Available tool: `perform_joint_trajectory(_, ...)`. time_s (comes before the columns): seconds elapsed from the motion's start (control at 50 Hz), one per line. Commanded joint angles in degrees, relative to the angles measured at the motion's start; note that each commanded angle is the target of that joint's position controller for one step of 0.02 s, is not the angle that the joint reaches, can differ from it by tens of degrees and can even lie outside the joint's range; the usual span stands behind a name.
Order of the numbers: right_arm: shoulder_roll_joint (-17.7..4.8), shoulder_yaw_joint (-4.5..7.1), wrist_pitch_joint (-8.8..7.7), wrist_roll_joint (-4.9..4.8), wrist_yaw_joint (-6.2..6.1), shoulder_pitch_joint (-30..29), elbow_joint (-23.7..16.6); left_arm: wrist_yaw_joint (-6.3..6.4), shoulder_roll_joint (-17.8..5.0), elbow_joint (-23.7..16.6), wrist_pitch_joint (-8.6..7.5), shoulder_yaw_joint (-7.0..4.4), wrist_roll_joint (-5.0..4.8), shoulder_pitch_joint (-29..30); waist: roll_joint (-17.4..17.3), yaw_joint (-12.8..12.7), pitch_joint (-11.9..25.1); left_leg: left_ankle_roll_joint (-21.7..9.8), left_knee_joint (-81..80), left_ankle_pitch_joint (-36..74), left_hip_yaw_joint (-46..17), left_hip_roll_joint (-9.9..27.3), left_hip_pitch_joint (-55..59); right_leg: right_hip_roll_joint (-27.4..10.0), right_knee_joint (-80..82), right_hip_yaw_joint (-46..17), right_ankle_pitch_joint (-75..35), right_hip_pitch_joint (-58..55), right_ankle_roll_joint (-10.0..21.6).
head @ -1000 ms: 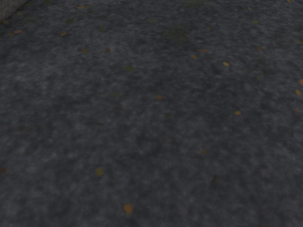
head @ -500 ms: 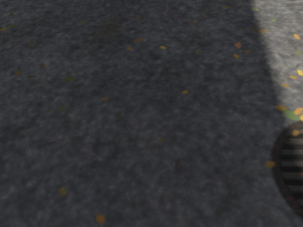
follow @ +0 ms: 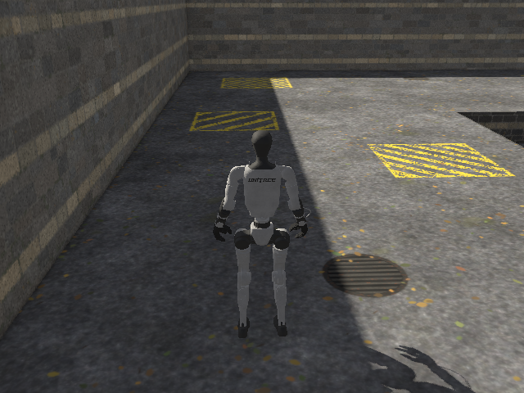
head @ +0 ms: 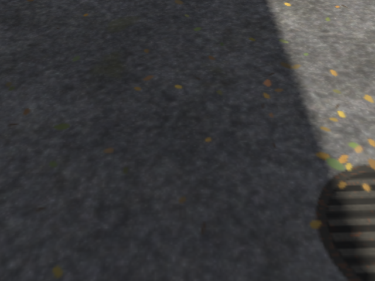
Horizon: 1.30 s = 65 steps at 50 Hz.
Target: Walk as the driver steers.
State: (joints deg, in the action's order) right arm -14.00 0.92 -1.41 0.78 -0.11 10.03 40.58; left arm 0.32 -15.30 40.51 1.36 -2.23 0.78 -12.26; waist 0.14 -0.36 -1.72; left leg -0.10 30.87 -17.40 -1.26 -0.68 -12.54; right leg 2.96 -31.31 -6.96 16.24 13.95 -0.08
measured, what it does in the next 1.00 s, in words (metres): walks ahead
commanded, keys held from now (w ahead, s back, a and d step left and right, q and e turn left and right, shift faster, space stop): no key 0.44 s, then w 0.56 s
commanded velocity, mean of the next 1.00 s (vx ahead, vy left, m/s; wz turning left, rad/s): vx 0.17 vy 0.00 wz -0.01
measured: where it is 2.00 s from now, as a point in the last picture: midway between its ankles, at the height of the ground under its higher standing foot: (194, 218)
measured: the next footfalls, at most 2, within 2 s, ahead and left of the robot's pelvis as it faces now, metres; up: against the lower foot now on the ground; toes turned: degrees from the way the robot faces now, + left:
left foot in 1.16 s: +0.44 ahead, +0.11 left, +0.00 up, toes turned +1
right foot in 1.72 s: +0.74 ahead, -0.12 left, +0.00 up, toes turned -2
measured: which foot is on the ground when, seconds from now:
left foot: down 0.00-0.70, up 0.72-1.00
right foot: down 0.00-1.00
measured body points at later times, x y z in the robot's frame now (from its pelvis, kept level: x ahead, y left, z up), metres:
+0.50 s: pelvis +0.01 +0.01 +0.00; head +0.01 +0.01 +0.45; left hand +0.12 +0.26 -0.12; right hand +0.12 -0.25 -0.12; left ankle -0.01 +0.12 -0.73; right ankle +0.01 -0.12 -0.73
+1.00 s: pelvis +0.15 -0.03 +0.01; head +0.17 -0.04 +0.46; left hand +0.12 +0.23 -0.11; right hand +0.34 -0.27 -0.09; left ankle +0.30 +0.14 -0.68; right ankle +0.04 -0.12 -0.73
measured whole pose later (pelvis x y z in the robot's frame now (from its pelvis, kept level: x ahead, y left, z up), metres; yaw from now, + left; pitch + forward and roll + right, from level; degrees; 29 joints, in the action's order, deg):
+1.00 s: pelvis +0.15 -0.03 +0.01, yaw +0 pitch +2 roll +0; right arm -16.4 2.2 -4.7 -0.9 2.1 6.9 41.7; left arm 0.1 -12.4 48.3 -4.0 -1.4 -0.3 -27.0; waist -2.7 -4.3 -0.6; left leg 0.0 43.8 -3.0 -0.2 5.1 -37.5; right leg 2.5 -11.0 -0.1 15.5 -2.9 2.8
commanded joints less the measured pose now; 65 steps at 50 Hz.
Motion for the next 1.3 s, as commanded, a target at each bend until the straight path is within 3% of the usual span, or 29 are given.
perform_joint_trajectory(0.02, -6.8, 1.81, -0.52, -0.09, -0.12, -0.6, -3.9, 0.28, -5.7, -3.8, -1.09, -1.5, -0.07, 1.5, 1.4, 0.8, 3.4, -1.8, -4.0, 9.8, -3.5, 3.7, 1.7, -3.9, 4.3, -3.8, -11.2, 0.0, 1.4)
perform_joint_trajectory(0.44, -5.7, 1.4, -0.91, -0.33, -0.4, 1.6, 0.3, 1.8, -4.0, -0.8, -0.77, -1.53, -0.21, 0.0, 0.0, 0.3, 1.9, -1.4, -5.5, 8.4, -3.2, 2.9, -0.3, -3.6, 4.1, -3.0, -12.6, -2.8, 0.5)
perform_joint_trajectory(0.48, -5.8, 1.41, -0.68, -0.4, -0.58, 2.8, 1.4, 1.96, -3.4, 0.3, -0.57, -1.43, -0.34, -1.2, -1.0, 0.4, 2.1, -2.2, -7.1, -4.7, -3.3, 2.2, -0.7, -1.7, 3.4, -0.9, -0.7, -2.2, 0.8)
perform_joint_trajectory(0.52, -8.1, 2.14, -0.5, -1.13, -1.04, 4.3, 1.9, 1.98, -3.5, 0.0, -1.16, -1.6, -0.84, -1.0, -4.7, 1.2, -2.4, -6.2, -11.0, -22.7, -9.3, 5.3, -2.1, 0.7, -1.0, 2.4, 14.4, 5.5, 1.5)
perform_joint_trajectory(0.56, -10.8, 2.86, -1.03, -1.56, -1.35, 7.6, 2.8, 1.42, -2.1, -1.5, -3.35, -1.33, -1.89, 1.4, -9.8, 2.2, -6.2, -12.4, -19.1, -32.4, -23.8, 15.6, -0.3, 0.1, -9.7, 6.6, 11.1, 13.4, 1.4)
perform_joint_trajectory(0.58, -11.6, 3.2, -1.29, -1.66, -1.54, 8.0, 3.0, 1.09, -2.4, -2.2, -4.48, -1.32, -2.27, 3.4, -9.6, 2.8, -8.3, -14.5, -20.9, -30.9, -28.2, 18.7, -1.6, -2.3, -12.1, 5.5, 9.8, 15.2, 1.8)
perform_joint_trajectory(0.64, -11.5, 3.2, -1.43, -2.16, -1.24, 5.7, 2.5, -0.32, -2.6, -1.7, -6.4, -1.46, -2.46, 1.9, -8.7, 1.2, -5.9, -12.7, -19.9, -19.6, -22.3, 17.0, -0.4, -4.2, -5.8, 6.2, 11.2, 10.7, 3.7)
perform_joint_trajectory(0.66, -11.4, 3.12, -1.11, -2.76, -1.0, 2.9, 1.9, -0.69, -2.3, 0.1, -6.77, -1.6, -2.31, -1.6, -8.2, -1.1, -4.3, -10.7, -18.4, -15.1, -16.6, 13.7, -4.7, -2.7, 1.1, 8.5, 4.0, 0.9, 4.0)
perform_joint_trajectory(0.68, -10.4, 2.87, -0.91, -2.73, -0.86, 2.4, 1.7, -0.85, -2.8, 2.6, -6.82, -2.17, -1.91, -6.0, -7.4, -2.8, -2.0, -9.0, -14.9, -11.1, -12.3, 10.5, -8.3, -0.5, 3.9, 9.8, -3.0, -8.5, 3.3)
perform_joint_trajectory(0.7, -8.2, 2.17, -1.09, -2.28, -0.82, 1.7, 1.4, -0.85, -4.0, 4.3, -6.71, -2.84, -1.7, -10.9, -5.1, -4.7, 0.2, -6.9, -8.5, -6.9, -8.3, 7.7, -11.5, -1.6, 4.5, 7.1, -3.7, -15.3, 3.3)
perform_joint_trajectory(0.72, -3.8, 0.82, -1.7, -1.55, -0.58, 0.0, -0.3, -0.4, -8.1, 5.1, -6.82, -3.93, -1.53, -17.6, 6.7, -6.9, 2.3, -2.7, 9.9, -4.3, -0.7, 1.2, -19.4, -12.4, 12.7, -10.5, 4.7, -22.3, 7.4)
perform_joint_trajectory(0.74, -5.0, 1.24, -2.86, -2.35, -0.88, -0.6, -2.9, -1.1, -13.2, 5.0, -7.17, -4.9, -1.35, -21.2, 17.2, -7.1, 2.0, -1.2, 24.9, -14.4, -0.9, -2.8, -30.1, -23.3, 20.8, -33.3, 11.2, -24.6, 15.9)
perform_joint_trajectory(0.76, -8.2, 2.27, -3.56, -3.37, -0.73, 0.8, -2.3, -1.17, -9.4, 4.3, -7.64, -3.62, -1.04, -17.3, 10.1, -4.6, -1.3, -2.2, 33.4, -14.7, -4.9, 0.8, -35.0, -24.9, 21.0, -33.6, 14.6, -22.1, 17.7)
perform_joint_trajectory(0.78, -8.4, 2.39, -3.95, -3.68, -0.16, 1.6, -1.4, -1.12, -6.8, 3.4, -7.9, -2.81, -1.12, -14.3, 6.7, -3.1, -3.7, -3.5, 35.4, -8.6, -5.4, 3.3, -37.3, -22.5, 20.8, -27.3, 14.4, -21.2, 15.9)
perform_joint_trajectory(0.8, -7.8, 2.37, -4.28, -3.11, 0.2, 1.6, -0.7, -1.18, -6.5, 2.8, -7.88, -2.55, -0.97, -12.4, 4.5, -2.5, -3.6, -4.1, 34.9, -3.5, -4.3, 4.9, -37.5, -20.2, 21.6, -22.0, 10.7, -20.6, 14.1)
perform_joint_trajectory(0.86, -6.4, 2.41, -4.32, -1.93, 1.63, 0.1, -0.4, -1.15, -4.2, 3.2, -6.95, -1.4, -0.66, -11.8, 5.0, -1.8, -2.7, -2.9, 30.2, 5.4, -1.4, 6.9, -34.2, -15.3, 22.9, -9.6, -10.1, -18.1, 11.2)
perform_joint_trajectory(0.92, -4.2, 1.64, -3.99, -1.45, 2.13, -4.6, -2.3, -0.42, -5.5, 4.3, -6.24, -1.48, -1.22, -14.1, 3.8, -2.9, -2.9, -0.2, 21.4, 10.3, 1.4, 6.2, -33.1, -13.6, 23.4, -3.1, -20.3, -16.1, 11.4)
perform_joint_trajectory(0.98, -2.7, 0.78, -4.38, -1.74, 2.52, -11.4, -4.7, 0.43, -7.3, 5.0, -5.82, -1.59, -1.11, -15.2, 4.4, -4.6, -4.5, 0.9, 8.2, 18.1, 3.3, 4.2, -26.7, -12.2, 25.0, 0.6, -18.9, -11.2, 10.8)
perform_joint_trajectory(1.02, -3.5, 0.84, -4.52, -2.09, 2.85, -13.9, -5.7, 0.58, -8.4, 5.9, -5.88, -1.79, -1.5, -16.5, 5.0, -4.8, -5.5, 0.6, 3.9, 20.6, 3.3, 3.1, -23.4, -13.6, 25.7, 0.6, -17.5, -10.6, 11.0)
perform_joint_trajectory(1.08, -5.5, 1.44, -4.79, -2.26, 3.32, -14.5, -6.7, 0.61, -8.9, 6.8, -5.7, -2.15, -2.15, -15.6, 5.2, -2.7, -5.7, -2.1, 0.0, 19.2, 1.5, 2.9, -22.5, -16.6, 23.4, 0.7, -22.7, -15.7, 9.7)
perform_joint_trajectory(1.12, -7.6, 2.35, -4.75, -2.03, 3.19, -10.9, -6.0, 0.67, -10.1, 6.8, -5.2, -2.62, -1.73, -14.3, 6.3, 0.2, -1.7, -4.2, -0.4, 15.7, 2.7, 0.8, -16.4, -16.9, 17.1, 1.7, -38.5, -19.1, 8.3)
perform_joint_trajectory(1.16, -11.3, 4.46, -4.16, -2.04, 2.15, 4.4, -1.8, 0.85, -9.8, 6.3, -4.26, -2.41, -0.99, -13.1, 6.1, 7.9, 8.8, -7.3, -0.6, 15.3, 4.5, -1.1, 4.7, -13.2, -2.2, 4.8, -50.8, -14.7, 5.8)
perform_joint_trajectory(1.18, -15.4, 5.39, -3.7, -1.33, 1.3, 14.4, 0.1, 1.06, -7.2, 4.8, -4.27, -1.32, 0.32, -14.4, -1.8, 10.3, 17.6, -10.9, 1.4, 14.0, -9.6, 10.9, 23.3, -9.6, -21.1, 6.2, -30.4, -1.0, 4.2)
perform_joint_trajectory(1.2, -17.5, 5.59, -3.86, -0.77, 2.13, 16.1, 1.4, 0.22, 1.6, 5.2, -5.32, 0.96, -0.85, -23.9, -18.8, 4.3, 26.2, -19.7, -8.6, -4.8, -39.6, 22.9, 38.1, 1.5, -39.7, 2.2, 15.3, 18.5, 1.2)
perform_joint_trajectory(1.22, -11.5, 4.22, -4.0, -1.39, 2.07, 13.9, 1.1, -0.11, -5.6, 5.7, -6.43, -0.51, -2.51, -18.5, -12.1, 6.5, 20.3, -16.9, -15.0, -12.7, -42.7, 21.0, 33.2, -1.3, -45.3, -2.7, 15.6, 24.6, 2.2)
perform_joint_trajectory(1.24, -9.7, 3.65, -4.06, -1.56, 1.83, 9.1, 0.8, -0.32, -8.5, 3.5, -7.05, -1.45, -3.77, -11.4, -8.0, 5.7, 10.5, -14.6, -15.9, -9.8, -33.1, 19.6, 24.3, -4.2, -45.1, -0.4, 10.1, 27.8, 2.8)
perform_joint_trajectory(1.26, -9.4, 3.48, -4.13, -1.22, 1.84, 5.2, 0.3, 0.02, -8.1, 2.7, -7.46, -1.26, -3.23, -8.0, -1.9, 3.8, 6.2, -13.7, -17.1, -1.8, -26.5, 17.7, 15.4, -7.1, -42.3, 1.1, 4.6, 25.4, 2.8)
perform_joint_trajectory(1.28, -8.4, 3.31, -4.32, -0.53, 2.03, 2.9, 0.1, 0.23, -7.6, 2.5, -7.42, -1.52, -2.2, -6.7, -1.1, 2.0, 3.7, -13.4, -18.3, 5.0, -21.4, 15.4, 9.0, -9.0, -39.5, 1.5, 1.4, 23.1, 2.5)
perform_joint_trajectory(1.3, -7.4, 3.03, -4.64, 0.19, 2.09, 1.9, 0.3, 0.17, -6.9, 2.9, -6.92, -1.58, -1.93, -8.3, -3.1, 0.0, 4.0, -13.3, -19.9, 8.2, -18.1, 13.8, 5.3, -10.6, -38.1, 0.9, -0.7, 19.6, 2.4)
